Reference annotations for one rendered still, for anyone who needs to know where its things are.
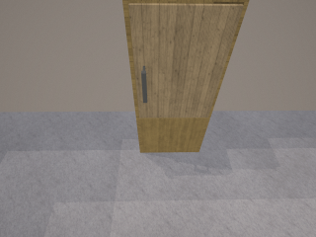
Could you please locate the handle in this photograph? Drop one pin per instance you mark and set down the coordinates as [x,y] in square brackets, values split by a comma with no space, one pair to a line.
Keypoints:
[144,84]

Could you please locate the cupboard door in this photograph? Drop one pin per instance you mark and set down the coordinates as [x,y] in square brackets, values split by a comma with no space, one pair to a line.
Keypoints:
[184,48]

